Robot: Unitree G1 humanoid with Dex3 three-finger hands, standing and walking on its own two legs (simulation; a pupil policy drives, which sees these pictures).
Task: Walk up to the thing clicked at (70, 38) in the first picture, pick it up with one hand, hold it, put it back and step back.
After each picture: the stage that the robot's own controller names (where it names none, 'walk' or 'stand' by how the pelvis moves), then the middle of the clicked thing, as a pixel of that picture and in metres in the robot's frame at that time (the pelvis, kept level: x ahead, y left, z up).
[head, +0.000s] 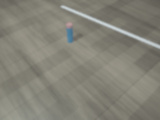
stand; (69, 33) +1.52 +0.21 -0.66
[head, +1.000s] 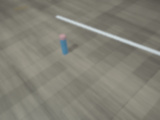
walk; (63, 44) +1.38 +0.35 -0.64
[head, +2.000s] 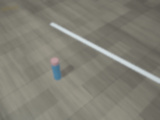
walk; (56, 69) +0.91 +0.32 -0.64
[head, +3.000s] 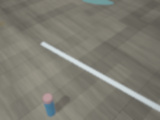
walk; (49, 105) +0.60 +0.25 -0.64
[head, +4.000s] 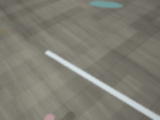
stand; out of the picture +0.44 +0.25 -0.64
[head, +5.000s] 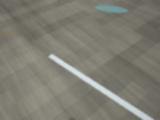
stand; out of the picture +0.41 +0.24 -0.65
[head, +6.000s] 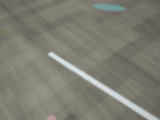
stand; out of the picture +0.45 +0.24 -0.66
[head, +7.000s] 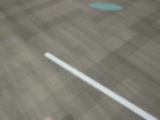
stand; out of the picture +0.43 +0.26 -0.66
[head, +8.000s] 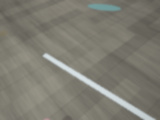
stand; out of the picture +0.42 +0.27 -0.66
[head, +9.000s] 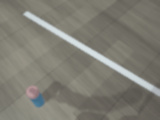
go down; (36, 97) +0.44 +0.28 -0.55
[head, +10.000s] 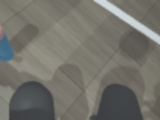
go down; out of the picture +0.47 +0.34 -0.24
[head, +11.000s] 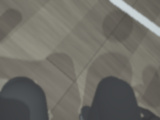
close in; out of the picture +0.46 +0.36 -0.22
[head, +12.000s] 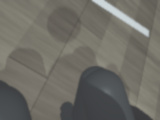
close; out of the picture +0.43 +0.39 -0.15
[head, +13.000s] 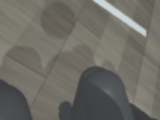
lift; out of the picture +0.40 +0.38 -0.15
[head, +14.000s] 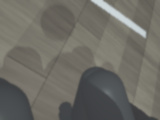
lift; out of the picture +0.39 +0.38 -0.15
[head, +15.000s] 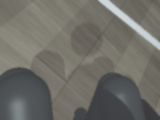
lift; out of the picture +0.31 +0.44 -0.14
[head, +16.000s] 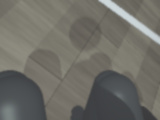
lift; out of the picture +0.33 +0.43 -0.14
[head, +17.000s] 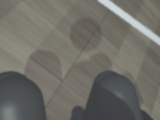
lift; out of the picture +0.33 +0.42 -0.14
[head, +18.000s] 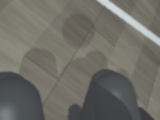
lift; out of the picture +0.34 +0.42 -0.15
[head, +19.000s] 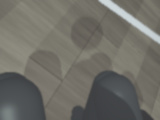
lift; out of the picture +0.33 +0.42 -0.15
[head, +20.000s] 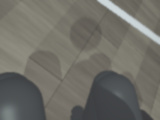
lift; out of the picture +0.34 +0.42 -0.14
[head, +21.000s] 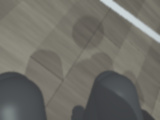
lift; out of the picture +0.34 +0.42 -0.15
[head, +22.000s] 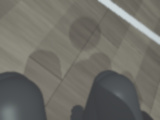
lift; out of the picture +0.34 +0.42 -0.15
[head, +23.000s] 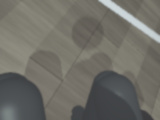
lift; out of the picture +0.34 +0.41 -0.15
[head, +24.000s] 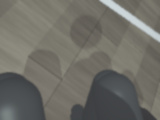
lift; out of the picture +0.34 +0.43 -0.14
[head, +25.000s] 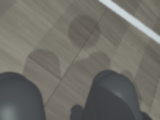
lift; out of the picture +0.34 +0.42 -0.15
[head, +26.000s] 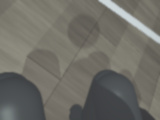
lift; out of the picture +0.34 +0.43 -0.15
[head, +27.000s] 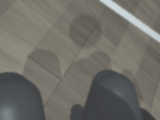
lift; out of the picture +0.34 +0.42 -0.16
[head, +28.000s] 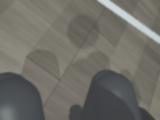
lift; out of the picture +0.35 +0.43 -0.15
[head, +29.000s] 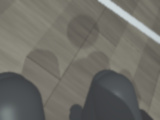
lift; out of the picture +0.35 +0.43 -0.15
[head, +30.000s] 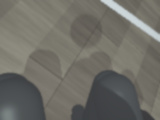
lift; out of the picture +0.35 +0.42 -0.16
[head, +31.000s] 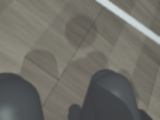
lift; out of the picture +0.35 +0.43 -0.15
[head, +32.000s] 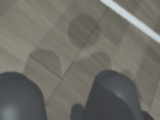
lift; out of the picture +0.35 +0.44 -0.15
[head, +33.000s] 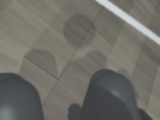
lift; out of the picture +0.36 +0.43 -0.16
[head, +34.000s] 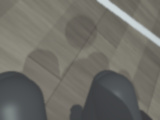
lift; out of the picture +0.34 +0.44 -0.16
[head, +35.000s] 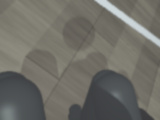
lift; out of the picture +0.34 +0.44 -0.16
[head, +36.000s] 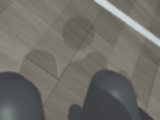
lift; out of the picture +0.34 +0.45 -0.16
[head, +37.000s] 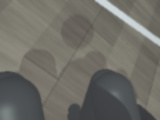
lift; out of the picture +0.34 +0.45 -0.16
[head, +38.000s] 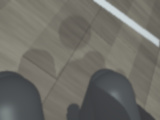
lift; out of the picture +0.34 +0.45 -0.15
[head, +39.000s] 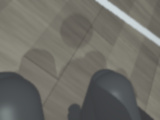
lift; out of the picture +0.34 +0.45 -0.15
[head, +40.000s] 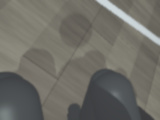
lift; out of the picture +0.34 +0.45 -0.15
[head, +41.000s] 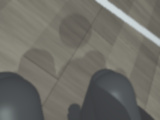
lift; out of the picture +0.34 +0.45 -0.15
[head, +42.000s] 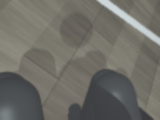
lift; out of the picture +0.34 +0.45 -0.15
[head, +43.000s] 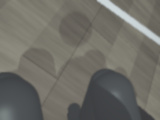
lift; out of the picture +0.34 +0.45 -0.15
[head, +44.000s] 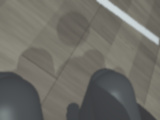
lift; out of the picture +0.34 +0.46 -0.15
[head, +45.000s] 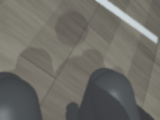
lift; out of the picture +0.34 +0.46 -0.15
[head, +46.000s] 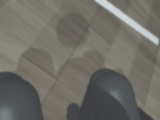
lift; out of the picture +0.34 +0.45 -0.15
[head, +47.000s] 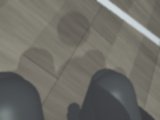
lift; out of the picture +0.34 +0.45 -0.15
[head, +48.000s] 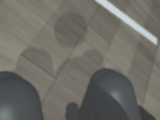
lift; out of the picture +0.34 +0.46 -0.15
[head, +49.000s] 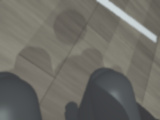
lift; out of the picture +0.34 +0.46 -0.15
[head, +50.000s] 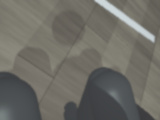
lift; out of the picture +0.35 +0.46 -0.15
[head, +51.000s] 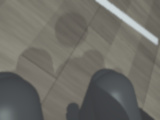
lift; out of the picture +0.35 +0.45 -0.15
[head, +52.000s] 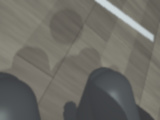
lift; out of the picture +0.35 +0.46 -0.15
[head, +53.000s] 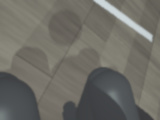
lift; out of the picture +0.35 +0.46 -0.15
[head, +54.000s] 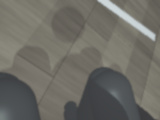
lift; out of the picture +0.35 +0.46 -0.15
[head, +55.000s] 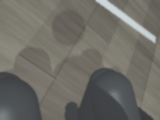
lift; out of the picture +0.35 +0.45 -0.15
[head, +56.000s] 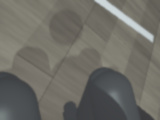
lift; out of the picture +0.35 +0.46 -0.15
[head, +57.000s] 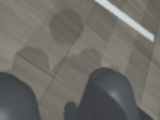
lift; out of the picture +0.35 +0.45 -0.15
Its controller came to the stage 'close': yes
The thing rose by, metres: 0.02
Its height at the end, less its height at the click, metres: +0.00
